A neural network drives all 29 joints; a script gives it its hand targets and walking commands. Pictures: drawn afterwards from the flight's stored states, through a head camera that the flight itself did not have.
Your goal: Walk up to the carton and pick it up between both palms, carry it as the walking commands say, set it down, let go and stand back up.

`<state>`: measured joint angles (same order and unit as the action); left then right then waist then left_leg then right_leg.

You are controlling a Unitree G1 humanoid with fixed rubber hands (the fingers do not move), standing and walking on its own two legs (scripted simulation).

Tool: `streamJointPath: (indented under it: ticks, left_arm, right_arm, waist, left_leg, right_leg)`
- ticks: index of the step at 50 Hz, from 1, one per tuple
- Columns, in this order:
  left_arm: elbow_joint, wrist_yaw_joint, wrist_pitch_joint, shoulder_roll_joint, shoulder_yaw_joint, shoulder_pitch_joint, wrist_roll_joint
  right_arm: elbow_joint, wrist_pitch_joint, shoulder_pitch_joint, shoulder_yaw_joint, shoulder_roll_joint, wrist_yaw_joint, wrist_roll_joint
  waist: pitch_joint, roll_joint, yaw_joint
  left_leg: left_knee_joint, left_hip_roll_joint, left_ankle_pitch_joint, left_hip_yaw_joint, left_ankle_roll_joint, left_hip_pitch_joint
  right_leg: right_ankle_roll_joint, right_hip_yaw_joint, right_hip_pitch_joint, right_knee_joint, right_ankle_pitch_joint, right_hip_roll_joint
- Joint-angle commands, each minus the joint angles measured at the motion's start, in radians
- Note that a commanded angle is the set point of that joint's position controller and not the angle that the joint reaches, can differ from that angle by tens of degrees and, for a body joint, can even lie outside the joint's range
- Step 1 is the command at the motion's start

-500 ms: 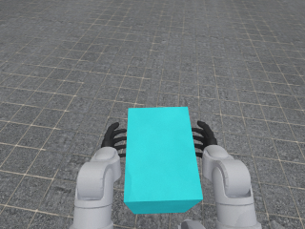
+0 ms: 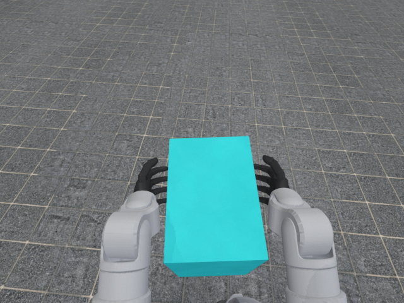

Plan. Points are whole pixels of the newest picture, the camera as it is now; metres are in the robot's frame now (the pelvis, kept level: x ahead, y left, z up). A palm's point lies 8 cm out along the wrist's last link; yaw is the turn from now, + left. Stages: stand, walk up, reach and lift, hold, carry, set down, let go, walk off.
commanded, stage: carry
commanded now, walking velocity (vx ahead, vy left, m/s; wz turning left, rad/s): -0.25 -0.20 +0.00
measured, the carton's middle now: (210, 212) +0.29 -0.01 +0.02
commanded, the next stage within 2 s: none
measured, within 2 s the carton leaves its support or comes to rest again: neither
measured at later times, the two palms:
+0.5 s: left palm out of the picture +0.08 -0.06 +0.09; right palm out of the picture +0.06 -0.30 +0.09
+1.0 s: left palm out of the picture -0.13 -0.20 +0.09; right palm out of the picture -0.14 -0.44 +0.08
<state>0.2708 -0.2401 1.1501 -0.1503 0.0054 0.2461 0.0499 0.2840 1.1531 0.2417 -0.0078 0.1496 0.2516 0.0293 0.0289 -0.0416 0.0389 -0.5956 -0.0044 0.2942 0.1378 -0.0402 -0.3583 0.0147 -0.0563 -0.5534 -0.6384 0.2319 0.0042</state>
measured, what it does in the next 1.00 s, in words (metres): walks backwards: right foot, then left foot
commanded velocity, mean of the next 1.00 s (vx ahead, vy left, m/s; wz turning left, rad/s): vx -0.25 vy -0.20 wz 0.00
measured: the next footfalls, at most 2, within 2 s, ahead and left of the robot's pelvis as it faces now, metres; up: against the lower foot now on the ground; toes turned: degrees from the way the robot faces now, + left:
right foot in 0.30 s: -0.08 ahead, -0.27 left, +0.00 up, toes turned -2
left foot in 0.56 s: -0.18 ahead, -0.09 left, +0.00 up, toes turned +8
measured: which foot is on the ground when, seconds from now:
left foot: down 0.00-0.30, up 0.32-0.54, down 0.56-0.90, up 0.92-1.00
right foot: up 0.00-0.28, down 0.30-0.56, up 0.58-0.88, down 0.90-1.00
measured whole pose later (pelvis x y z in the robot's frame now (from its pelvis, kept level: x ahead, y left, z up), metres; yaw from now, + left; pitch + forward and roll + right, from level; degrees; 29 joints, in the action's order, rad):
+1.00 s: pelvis -0.41 -0.30 +0.00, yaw +0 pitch +2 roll +0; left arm 0.26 -0.26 1.18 -0.14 -0.07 0.20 0.02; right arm 0.35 1.19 0.14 0.00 0.13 0.24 0.03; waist 0.03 0.03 0.01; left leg -0.97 -0.11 0.43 0.05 0.07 -0.67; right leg -0.03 -0.01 -0.40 -0.60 0.24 -0.04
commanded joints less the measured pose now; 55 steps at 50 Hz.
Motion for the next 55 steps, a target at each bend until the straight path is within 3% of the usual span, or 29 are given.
streamJointPath:
  ticks: [1,2,4,6,10,13,14,15,16,17,19,21,25,27,28,29,30,31,33,36,41,44,45,46,47,48,50,52,55]
  left_arm:
    - [0.173,0.139,-0.034,-1.023,-0.497,0.355,-0.266]
    - [0.201,0.148,-0.039,-1.041,-0.524,0.391,-0.295]
    - [0.205,0.154,-0.033,-1.049,-0.551,0.403,-0.326]
    - [0.199,0.15,-0.023,-1.035,-0.567,0.385,-0.337]
    - [0.158,0.14,-0.002,-1.006,-0.572,0.328,-0.338]
    - [0.132,0.139,0.008,-1.004,-0.561,0.296,-0.333]
    - [0.125,0.142,0.01,-1.006,-0.552,0.292,-0.328]
    - [0.123,0.147,0.011,-1.004,-0.539,0.3,-0.32]
    - [0.098,0.151,0.003,-1.002,-0.515,0.271,-0.299]
    - [0.117,0.152,-0.006,-1.017,-0.497,0.262,-0.295]
    - [0.16,0.155,-0.026,-1.031,-0.476,0.315,-0.284]
    - [0.181,0.151,-0.042,-1.049,-0.448,0.301,-0.258]
    - [0.156,0.126,-0.037,-1.011,-0.426,0.211,-0.215]
    - [0.124,0.119,-0.025,-0.999,-0.432,0.172,-0.216]
    - [0.11,0.118,-0.018,-0.991,-0.44,0.172,-0.219]
    - [0.128,0.125,-0.012,-0.999,-0.457,0.182,-0.226]
    - [0.174,0.129,-0.02,-0.998,-0.49,0.272,-0.245]
    - [0.191,0.134,-0.027,-1.008,-0.509,0.319,-0.264]
    - [0.226,0.149,-0.03,-1.044,-0.558,0.381,-0.314]
    - [0.211,0.148,-0.017,-1.033,-0.579,0.359,-0.337]
    - [0.163,0.136,0.005,-1.0,-0.577,0.3,-0.334]
    - [0.136,0.139,0.011,-1.004,-0.559,0.267,-0.326]
    - [0.13,0.143,0.012,-1.008,-0.548,0.27,-0.319]
    - [0.115,0.147,0.011,-1.002,-0.53,0.259,-0.3]
    - [0.121,0.15,-0.003,-1.022,-0.506,0.236,-0.291]
    - [0.153,0.152,-0.011,-1.024,-0.494,0.276,-0.292]
    - [0.176,0.155,-0.028,-1.043,-0.478,0.285,-0.274]
    - [0.21,0.147,-0.044,-1.046,-0.455,0.292,-0.259]
    - [0.181,0.128,-0.037,-1.015,-0.442,0.212,-0.229]
  right_arm:
    - [0.109,-0.027,0.281,0.467,1.033,-0.182,-0.256]
    - [0.131,-0.036,0.297,0.459,1.036,-0.184,-0.251]
    - [0.147,-0.038,0.275,0.431,1.004,-0.172,-0.224]
    - [0.151,-0.038,0.252,0.415,0.973,-0.158,-0.204]
    - [0.142,-0.024,0.215,0.397,0.928,-0.136,-0.178]
    - [0.124,-0.011,0.207,0.407,0.928,-0.131,-0.18]
    - [0.117,-0.008,0.196,0.414,0.928,-0.131,-0.181]
    - [0.109,-0.005,0.181,0.42,0.929,-0.133,-0.181]
    - [0.146,0.001,0.2,0.445,0.924,-0.142,-0.194]
    - [0.173,0.004,0.273,0.485,0.946,-0.154,-0.233]
    - [0.214,-0.015,0.405,0.552,1.027,-0.171,-0.301]
    - [0.242,-0.03,0.43,0.572,1.051,-0.181,-0.332]
    - [0.215,-0.013,0.364,0.563,1.008,-0.17,-0.326]
    - [0.17,-0.001,0.285,0.535,0.99,-0.169,-0.296]
    - [0.141,0.004,0.253,0.51,0.977,-0.169,-0.279]
    - [0.117,-0.001,0.232,0.492,0.966,-0.175,-0.26]
    - [0.118,-0.015,0.246,0.482,0.994,-0.179,-0.264]
    - [0.136,-0.021,0.26,0.48,1.014,-0.181,-0.263]
    - [0.162,-0.032,0.268,0.454,1.011,-0.181,-0.242]
    - [0.177,-0.033,0.239,0.427,0.966,-0.16,-0.214]
    - [0.167,-0.017,0.212,0.412,0.92,-0.138,-0.192]
    - [0.148,-0.005,0.207,0.427,0.925,-0.134,-0.197]
    - [0.136,-0.002,0.188,0.432,0.924,-0.135,-0.195]
    - [0.137,0.003,0.182,0.439,0.919,-0.142,-0.195]
    - [0.198,0.007,0.255,0.488,0.932,-0.156,-0.234]
    - [0.21,0.002,0.331,0.523,0.98,-0.165,-0.275]
    - [0.236,-0.018,0.397,0.558,1.028,-0.178,-0.31]
    - [0.258,-0.03,0.415,0.569,1.038,-0.181,-0.339]
    - [0.24,-0.015,0.357,0.564,1.002,-0.171,-0.327]
  waist:
    - [0.306,0.21,-0.034]
    - [0.295,0.128,-0.038]
    - [0.286,0.143,-0.039]
    - [0.289,0.189,-0.04]
    - [0.312,0.277,-0.033]
    - [0.341,0.316,-0.042]
    - [0.346,0.277,-0.043]
    - [0.322,0.119,-0.032]
    - [0.261,-0.23,-0.039]
    - [0.234,-0.339,-0.049]
    - [0.237,-0.196,-0.041]
    - [0.275,-0.141,-0.039]
    - [0.373,-0.167,-0.056]
    - [0.378,-0.153,-0.04]
    - [0.371,-0.061,-0.03]
    - [0.378,0.263,-0.018]
    - [0.314,0.36,-0.024]
    - [0.309,0.213,-0.035]
    - [0.28,0.12,-0.037]
    - [0.282,0.188,-0.038]
    - [0.307,0.29,-0.031]
    - [0.342,0.292,-0.045]
    - [0.325,0.179,-0.037]
    - [0.27,-0.103,-0.045]
    - [0.228,-0.355,-0.054]
    - [0.201,-0.316,-0.045]
    - [0.238,-0.167,-0.036]
    - [0.283,-0.117,-0.034]
    - [0.368,-0.162,-0.053]
  left_leg:
    - [0.245,-0.496,-0.506,-0.43,-0.175,0.244]
    - [0.243,-0.44,-0.361,-0.332,-0.139,0.172]
    - [0.232,-0.348,-0.23,-0.214,-0.08,0.113]
    - [0.228,-0.317,-0.209,-0.202,-0.04,0.136]
    - [0.263,-0.342,-0.214,-0.248,-0.023,0.147]
    - [0.226,-0.319,-0.203,-0.205,0.031,0.119]
    - [0.165,-0.274,-0.193,-0.158,0.065,0.1]
    - [0.026,-0.202,-0.098,-0.075,0.1,0.009]
    - [-0.147,-0.083,0.148,0.053,0.152,-0.239]
    - [-0.446,-0.063,0.306,0.001,0.128,-0.268]
    - [-0.627,-0.052,0.223,-0.072,0.089,-0.212]
    - [-0.57,-0.041,0.176,-0.051,0.085,-0.208]
    - [-0.163,0.007,0.176,-0.006,0.057,-0.059]
    - [0.165,-0.028,-0.006,-0.028,0.037,0.117]
    - [0.262,-0.146,-0.067,-0.139,0.023,0.278]
    - [0.277,-0.48,-0.287,-0.485,-0.082,0.389]
    - [0.291,-0.568,-0.487,-0.568,-0.175,0.299]
    - [0.27,-0.496,-0.39,-0.463,-0.164,0.238]
    - [0.269,-0.384,-0.13,-0.281,-0.095,0.11]
    - [0.26,-0.318,-0.089,-0.222,-0.029,0.117]
    - [0.306,-0.342,-0.04,-0.268,-0.003,0.116]
    - [0.23,-0.286,-0.05,-0.182,0.069,0.073]
    - [0.106,-0.215,-0.011,-0.105,0.102,0.026]
    - [-0.104,-0.093,0.108,0.022,0.159,-0.2]
    - [-0.38,-0.055,0.292,0.029,0.143,-0.307]
    - [-0.57,-0.049,0.304,-0.051,0.121,-0.301]
    - [-0.642,-0.047,0.182,-0.075,0.093,-0.215]
    - [-0.503,-0.032,0.176,-0.039,0.101,-0.211]
    - [-0.166,0.006,0.158,-0.005,0.065,-0.072]
  right_leg:
    - [-0.036,0.147,-0.11,-0.436,0.258,-0.074]
    - [-0.032,0.162,-0.093,-0.501,0.192,-0.088]
    - [-0.033,0.142,-0.07,-0.557,0.13,-0.079]
    - [-0.045,0.101,-0.055,-0.434,0.149,-0.064]
    - [-0.058,0.035,0.052,-0.199,0.213,-0.024]
    - [-0.043,-0.004,0.198,0.098,0.146,0.0]
    - [-0.03,-0.009,0.268,0.256,0.076,-0.005]
    - [-0.015,0.057,0.353,0.378,0.052,-0.056]
    - [0.094,0.32,0.348,0.396,-0.007,-0.28]
    - [0.179,0.366,0.229,0.369,-0.165,-0.355]
    - [0.15,0.17,0.18,0.293,-0.203,-0.263]
    - [0.139,0.092,0.239,0.225,-0.253,-0.224]
    - [0.141,0.177,0.347,0.242,-0.298,-0.233]
    - [0.102,0.183,0.303,0.218,-0.29,-0.215]
    - [0.058,0.159,0.163,0.145,-0.214,-0.177]
    - [-0.021,0.082,-0.093,-0.059,0.066,-0.079]
    - [-0.046,0.073,-0.166,-0.315,0.32,-0.024]
    - [-0.038,0.156,-0.12,-0.439,0.259,-0.073]
    - [-0.027,0.169,-0.095,-0.555,0.134,-0.089]
    - [-0.047,0.107,-0.071,-0.45,0.136,-0.059]
    - [-0.06,0.035,0.062,-0.159,0.211,-0.019]
    - [-0.031,-0.006,0.244,0.193,0.107,0.003]
    - [-0.014,0.025,0.306,0.332,0.09,-0.014]
    - [0.056,0.269,0.343,0.434,0.225,-0.192]
    - [0.166,0.41,0.21,0.42,0.061,-0.358]
    - [0.184,0.336,0.172,0.366,-0.095,-0.33]
    - [0.134,0.121,0.158,0.271,-0.15,-0.23]
    - [0.127,0.087,0.264,0.198,-0.283,-0.199]
    - [0.134,0.168,0.341,0.213,-0.327,-0.217]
